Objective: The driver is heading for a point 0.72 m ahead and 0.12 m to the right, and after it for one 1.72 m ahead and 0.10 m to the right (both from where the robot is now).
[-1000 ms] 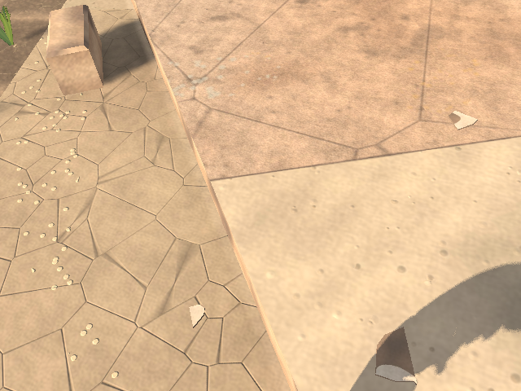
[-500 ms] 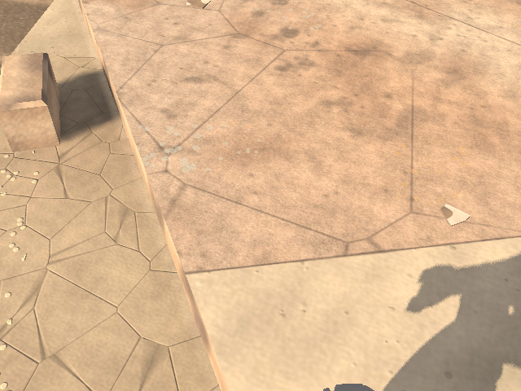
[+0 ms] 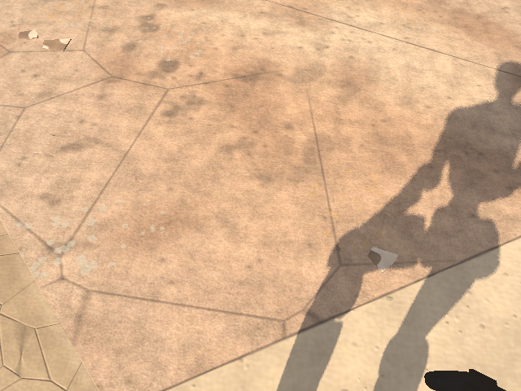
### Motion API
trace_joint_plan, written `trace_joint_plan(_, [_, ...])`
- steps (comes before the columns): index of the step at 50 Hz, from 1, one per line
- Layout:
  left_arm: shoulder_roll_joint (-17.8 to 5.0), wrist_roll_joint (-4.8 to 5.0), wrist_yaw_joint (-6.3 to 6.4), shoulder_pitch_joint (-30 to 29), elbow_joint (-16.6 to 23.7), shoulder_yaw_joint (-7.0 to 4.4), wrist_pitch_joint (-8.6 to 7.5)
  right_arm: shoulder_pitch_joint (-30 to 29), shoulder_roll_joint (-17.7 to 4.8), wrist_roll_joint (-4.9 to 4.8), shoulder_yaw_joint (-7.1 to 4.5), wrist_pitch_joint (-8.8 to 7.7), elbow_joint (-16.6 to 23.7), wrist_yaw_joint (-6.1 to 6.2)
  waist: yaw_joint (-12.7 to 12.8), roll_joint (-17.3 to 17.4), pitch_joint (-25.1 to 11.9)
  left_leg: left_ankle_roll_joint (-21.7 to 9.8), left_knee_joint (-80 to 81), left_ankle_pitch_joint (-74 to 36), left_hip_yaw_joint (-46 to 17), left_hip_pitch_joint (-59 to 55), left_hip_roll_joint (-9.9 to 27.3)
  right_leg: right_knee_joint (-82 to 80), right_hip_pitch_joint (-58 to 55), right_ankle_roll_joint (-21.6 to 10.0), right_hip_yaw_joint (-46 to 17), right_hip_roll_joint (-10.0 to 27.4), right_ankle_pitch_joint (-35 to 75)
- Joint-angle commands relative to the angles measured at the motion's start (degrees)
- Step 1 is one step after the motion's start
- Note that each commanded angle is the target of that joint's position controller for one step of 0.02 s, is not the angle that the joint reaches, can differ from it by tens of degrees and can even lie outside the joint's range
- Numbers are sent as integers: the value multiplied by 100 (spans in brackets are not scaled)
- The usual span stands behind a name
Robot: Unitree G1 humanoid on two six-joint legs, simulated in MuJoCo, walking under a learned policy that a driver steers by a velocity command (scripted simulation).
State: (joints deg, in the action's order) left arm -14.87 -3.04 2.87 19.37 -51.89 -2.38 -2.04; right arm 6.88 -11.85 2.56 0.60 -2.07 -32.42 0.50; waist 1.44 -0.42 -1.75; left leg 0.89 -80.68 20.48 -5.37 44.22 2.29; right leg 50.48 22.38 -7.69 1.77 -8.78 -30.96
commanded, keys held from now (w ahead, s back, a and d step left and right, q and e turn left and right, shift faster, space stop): w+e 0.78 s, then w+q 0.22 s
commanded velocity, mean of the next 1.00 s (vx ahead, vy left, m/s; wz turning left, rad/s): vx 0.50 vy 0.00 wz -0.49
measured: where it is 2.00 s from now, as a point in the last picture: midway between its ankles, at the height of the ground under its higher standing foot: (343, 190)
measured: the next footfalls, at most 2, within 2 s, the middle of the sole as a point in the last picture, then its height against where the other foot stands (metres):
left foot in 0.16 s outside the picture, level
right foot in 0.68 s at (344, 375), level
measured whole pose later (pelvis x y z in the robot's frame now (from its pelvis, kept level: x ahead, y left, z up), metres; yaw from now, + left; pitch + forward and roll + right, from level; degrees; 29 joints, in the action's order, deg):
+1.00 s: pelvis +0.59 -0.11 +0.06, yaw -30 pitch +3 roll -2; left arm -11.8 0.2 -0.1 24.1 -56.5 -1.8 -5.4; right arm 6.4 -14.5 -1.1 -1.2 -5.6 -43.4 0.9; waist 3.0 2.2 -1.8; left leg 0.0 -52.6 1.5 -1.8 45.2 8.1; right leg 17.4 7.8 -3.8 -0.7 -6.0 -12.1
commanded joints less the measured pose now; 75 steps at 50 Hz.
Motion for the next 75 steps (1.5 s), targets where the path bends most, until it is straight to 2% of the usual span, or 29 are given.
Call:
trace_joint_plan(1, [-731, 36, 48, -91, 431, -184, -292, -279, -537, 43, -115, -27, 605, -9, -6, -204, 532, 116, 627, -205, 370, 421, 84, -2228, 222, -808, -2214, 1208, 1815])
trace_joint_plan(2, [-807, 35, 68, 174, 394, -231, -267, -861, -482, 53, -61, -84, 872, -42, 235, -359, 507, 174, 1151, 127, 433, 792, 127, -2389, -314, -757, -2292, 1165, 1819])
trace_joint_plan(3, [388, -400, -114, 1461, -148, 217, -515, -1368, 220, 640, 362, -105, 830, -95, 775, -473, -1326, -100, 1710, -423, -512, 839, -32, -909, -1479, -207, -2147, 836, 1766])
trace_joint_plan(5, [-345, 14, -418, 452, 452, -46, -498, -1263, 50, 578, 351, -43, 872, -152, 171, -166, -368, -97, 4077, -85, 1046, -651, -395, -1789, -388, -209, -1297, 325, 1141])
trace_joint_plan(7, [-1020, -78, -892, -47, 700, -101, -521, -248, -490, -24, 23, 0, 488, -281, -796, -940, 300, 421, 3703, -1131, 1426, -4142, -566, -2248, 2217, -419, -2164, 802, 1927])
trace_joint_plan(8, [-1063, -226, -1074, -522, 1009, -159, -559, 1236, -1071, -284, -264, -31, -75, -283, -1267, -386, -71, 226, 3937, -1774, 827, -5136, -328, -1124, 2099, -34, -1957, 705, 2815])
trace_joint_plan(9, [-550, -91, -1106, -500, 1148, -114, -732, 2972, -1473, -8, -535, -175, -663, -301, -1788, 344, -902, -738, 3375, -2390, -95, -6657, 268, 724, 2790, 416, -1849, 135, 2841])
trace_joint_plan(10, [90, 58, -1103, 792, 1179, 26, -756, 3423, -2108, 50, -588, -216, -601, -276, -1261, 2621, -2770, -2233, 5218, -2501, -4046, -7479, 2011, 3035, 3191, 523, -2090, -487, 151])
trace_joint_plan(11, [-184, 124, -1043, 893, 804, -9, -766, 3206, -1709, 103, -429, -289, -717, -250, -1107, 1451, -1510, -2484, 5779, -2572, -4983, -6726, 2269, 4930, 4105, 765, -1903, -162, 732])
trace_joint_plan(13, [-528, -49, -691, 195, 712, -15, -631, 1204, -643, -194, -133, -409, -691, -234, -439, 792, -869, -1797, 6229, 1255, -2999, -4477, 1779, 5039, 4112, 659, -1262, 744, 2187])
trace_joint_plan(15, [-187, -223, -692, 114, 559, 137, -519, 642, 213, -53, 133, -487, -704, -17, -74, 496, -690, -1615, 6468, 176, -1841, -3461, 1488, 4271, 3275, 575, -1064, 1266, 2550])
trace_joint_plan(25, [-47, 167, -1145, -1812, 1045, 193, -327, 1486, -728, 288, -151, -546, -1471, -24, -378, 493, 330, -1058, 7608, -2030, 1294, -3464, 1218, 502, 2132, 499, -144, 1393, 3518])
trace_joint_plan(34, [-662, 216, -735, -1363, 980, -154, -298, 1871, -1326, 252, -370, -436, -1884, -239, 231, 457, -5, -797, 5211, -6639, 2040, -5201, 1187, -2231, -385, -49, 557, 281, 3237])
trace_joint_plan(35, [-880, 141, -526, -274, 709, -304, -335, 2217, -986, 491, -252, -419, -1912, -302, 441, 280, -876, -497, 3801, -5498, 1854, -3765, 1156, -1342, -2652, -524, -35, 503, 3700])
trace_joint_plan(36, [-1283, 145, -385, 943, 412, -381, -309, 2809, -98, 623, 37, -472, -1529, -386, 333, -912, -2458, 213, 2028, -1004, 1448, -1277, 218, -1435, -5981, -1996, -2567, 1845, 4475])
trace_joint_plan(38, [-1154, 20, -421, 1573, -105, -469, -414, 618, -515, -5, -84, -520, -1073, -447, 1135, -530, -696, -138, 115, 557, 123, 836, -238, -3165, -4870, -1193, -3407, 2204, 2181])
trace_joint_plan(40, [-376, 133, -471, 460, -32, -171, -501, 566, -738, 199, -151, -560, -1070, -214, 325, -484, -225, -417, 151, -303, -151, 45, 268, -3330, -2305, -977, -2657, 2005, 2174])
trace_joint_plan(42, [45, 154, -557, -451, 166, 17, -498, 863, -265, 178, -37, -406, -1194, -191, -366, -220, 49, -526, 360, -410, 16, -906, 541, -3740, -271, -892, -2228, 2051, 2356])
trace_joint_plan(43, [-263, 479, -489, -789, 349, -64, -447, 855, -782, -675, -294, -473, -995, 3, -561, 32, 207, -326, 517, -366, 127, -888, 555, -4088, -100, -944, -2384, 2006, 2496])
trace_joint_plan(44, [-467, 467, -432, -881, 311, -83, -447, 867, -715, -693, -260, -447, -1016, 65, -652, -52, 150, -219, 897, -430, 78, -801, 704, -4151, 8, -872, -2085, 2053, 2554])
trace_joint_plan(48, [-579, 306, -240, -310, 107, -112, -479, 211, -445, -334, -202, -374, -931, 76, -270, -70, 232, -39, 2679, -2145, 293, -793, 722, -4196, 18, -609, -959, 1740, 3201])
trace_joint_plan(55, [-810, 396, -217, 200, -149, -225, -362, -799, -635, -431, -277, -284, -604, -180, 262, -90, 414, -375, 4659, -2467, 380, -519, 360, -3937, -2113, -236, -464, 2232, 3149])
trace_joint_plan(59, [-938, 368, -177, -166, 48, -298, -137, 466, -1068, -330, -550, -267, -804, -276, -425, -230, -305, -815, 5012, -1541, 1004, -2204, -364, -1798, -2493, 183, 114, 1948, 6229])
trace_joint_plan(60, [-824, 264, -123, -177, 247, -243, -124, 1470, -1500, -320, -725, -253, -1006, -232, -761, 247, -878, -1096, 4886, -2068, 136, -3830, 114, -133, -1376, 408, 350, 1672, 5402])
trace_joint_plan(61, [-101, 147, -225, 428, 435, 20, -278, 1839, -2050, -337, -850, -266, -1044, -227, -495, 1753, -1596, -2235, 5471, -1012, -2825, -6108, 1443, 2164, 1257, 840, 198, 552, 1993])
trace_joint_plan(62, [-429, 213, -318, 183, 387, -34, -490, 2029, -1540, -357, -720, -254, -1030, -219, -692, 1459, -2035, -2261, 6346, -204, -4147, -6613, 1609, 2836, 2128, 713, -740, 498, 206])
trace_joint_plan(63, [-735, 433, -365, -379, 566, -131, -611, 1750, -1300, -307, -654, -244, -983, -173, -711, 1080, -1292, -1899, 6351, -135, -3421, -6069, 1476, 2993, 2627, 580, -837, 830, 619])
trace_joint_plan(65, [-651, 330, -278, -1019, 802, -119, -663, 979, -1172, -254, -614, -220, -742, -143, -416, 8, -490, -1706, 6466, -1165, -2264, -4360, 1117, 2249, 2284, 560, -698, 1261, 1355])
trace_joint_plan(75, [-299, 257, -215, -2105, 1387, -102, -442, 1261, -1196, -394, -691, -179, -660, 58, -417, 524, -68, -1382, 6656, -1917, -1019, -2900, 283, -1349, 1175, 1063, -556, 1023, 3482])
Velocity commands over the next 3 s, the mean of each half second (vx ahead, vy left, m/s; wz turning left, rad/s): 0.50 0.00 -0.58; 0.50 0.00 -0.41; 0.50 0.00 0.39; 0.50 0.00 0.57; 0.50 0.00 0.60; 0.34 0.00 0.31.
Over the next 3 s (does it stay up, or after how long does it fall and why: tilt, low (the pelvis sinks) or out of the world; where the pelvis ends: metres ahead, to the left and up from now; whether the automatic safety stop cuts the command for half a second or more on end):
stays up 1.61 -0.16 0.06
